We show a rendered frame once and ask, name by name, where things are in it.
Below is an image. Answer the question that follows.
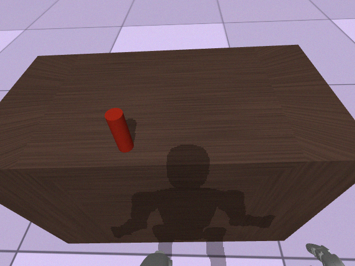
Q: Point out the right robot hand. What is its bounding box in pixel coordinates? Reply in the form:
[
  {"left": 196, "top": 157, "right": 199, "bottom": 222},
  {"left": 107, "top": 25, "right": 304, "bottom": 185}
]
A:
[{"left": 306, "top": 243, "right": 345, "bottom": 266}]

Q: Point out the can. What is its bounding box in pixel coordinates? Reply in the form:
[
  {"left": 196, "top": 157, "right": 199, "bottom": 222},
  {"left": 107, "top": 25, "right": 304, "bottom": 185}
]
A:
[{"left": 105, "top": 108, "right": 134, "bottom": 152}]

